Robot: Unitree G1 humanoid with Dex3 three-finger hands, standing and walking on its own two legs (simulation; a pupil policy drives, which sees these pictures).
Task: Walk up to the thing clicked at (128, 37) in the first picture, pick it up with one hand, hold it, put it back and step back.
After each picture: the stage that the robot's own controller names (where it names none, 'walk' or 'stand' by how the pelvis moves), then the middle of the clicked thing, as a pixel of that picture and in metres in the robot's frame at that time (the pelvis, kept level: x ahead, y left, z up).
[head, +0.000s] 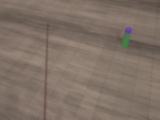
stand; (126, 37) +1.42 -0.43 -0.65
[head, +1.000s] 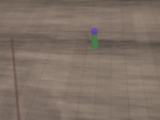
walk; (94, 39) +1.35 +0.04 -0.63
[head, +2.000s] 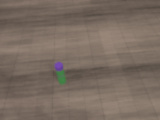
walk; (60, 73) +0.86 +0.31 -0.64
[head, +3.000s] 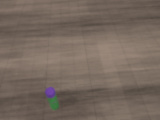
walk; (52, 99) +0.61 +0.29 -0.63
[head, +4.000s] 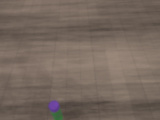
stand; (56, 112) +0.50 +0.25 -0.64
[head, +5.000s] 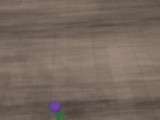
stand; (57, 112) +0.46 +0.25 -0.64
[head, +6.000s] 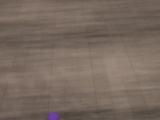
stand; out of the picture +0.44 +0.24 -0.66
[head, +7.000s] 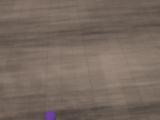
stand; out of the picture +0.43 +0.25 -0.66
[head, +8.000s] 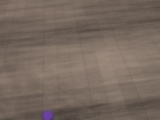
stand; out of the picture +0.42 +0.27 -0.65
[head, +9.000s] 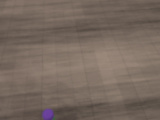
stand; out of the picture +0.42 +0.26 -0.65
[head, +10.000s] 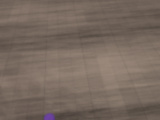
stand; out of the picture +0.43 +0.26 -0.66
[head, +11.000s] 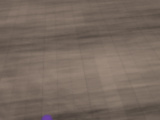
stand; out of the picture +0.43 +0.28 -0.66
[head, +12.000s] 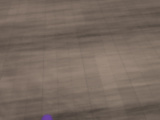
stand; out of the picture +0.42 +0.28 -0.66
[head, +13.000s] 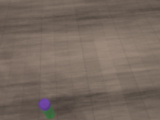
go down; (47, 109) +0.45 +0.27 -0.63
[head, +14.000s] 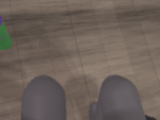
go down; out of the picture +0.50 +0.33 -0.22
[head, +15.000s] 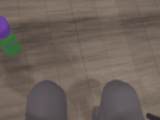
close in; (6, 39) +0.50 +0.32 -0.25
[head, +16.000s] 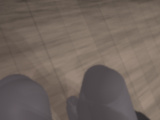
close in; out of the picture +0.47 +0.36 -0.16
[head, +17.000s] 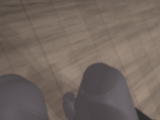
lift; out of the picture +0.44 +0.36 -0.16
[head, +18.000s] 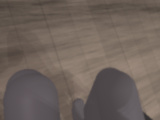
lift; out of the picture +0.36 +0.32 -0.15
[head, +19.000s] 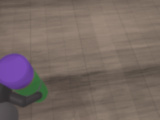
lift; (28, 83) +0.32 +0.19 +0.04
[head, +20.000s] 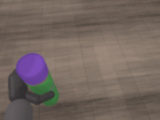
hold; (42, 84) +0.32 +0.16 +0.05
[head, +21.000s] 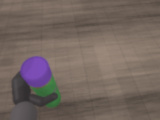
hold; (45, 86) +0.32 +0.15 +0.04
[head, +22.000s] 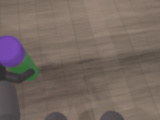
crouch; (20, 63) +0.40 +0.22 -0.02
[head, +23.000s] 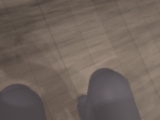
lower; out of the picture +0.48 +0.33 -0.09
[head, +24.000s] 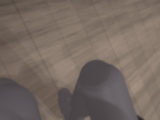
lower; out of the picture +0.44 +0.34 -0.17
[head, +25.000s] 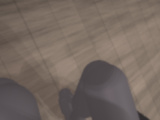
lower; out of the picture +0.44 +0.34 -0.16
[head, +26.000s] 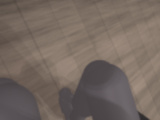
lower; out of the picture +0.44 +0.35 -0.17
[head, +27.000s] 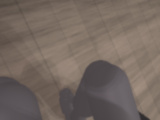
rest; out of the picture +0.44 +0.35 -0.16
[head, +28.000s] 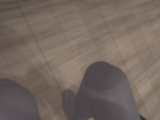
open; out of the picture +0.45 +0.32 -0.17
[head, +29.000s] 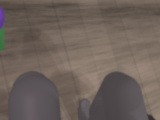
stand; out of the picture +0.46 +0.30 -0.20
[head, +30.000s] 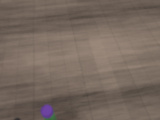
stand; (49, 116) +0.41 +0.23 -0.56
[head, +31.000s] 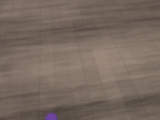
stand; out of the picture +0.41 +0.23 -0.60
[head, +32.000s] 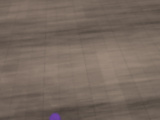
stand; out of the picture +0.42 +0.22 -0.62
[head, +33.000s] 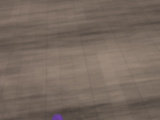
walk; out of the picture +0.42 +0.23 -0.65
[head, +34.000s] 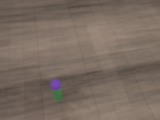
walk; (56, 90) +0.58 +0.21 -0.64
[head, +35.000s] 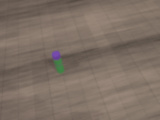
walk; (58, 62) +0.90 +0.34 -0.63
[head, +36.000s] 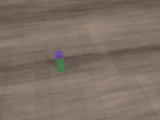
stand; (60, 62) +1.04 +0.29 -0.65
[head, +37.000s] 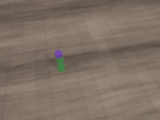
stand; (60, 61) +1.03 +0.29 -0.66
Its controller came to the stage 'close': yes
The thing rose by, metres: 0.67
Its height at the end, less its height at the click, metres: +0.00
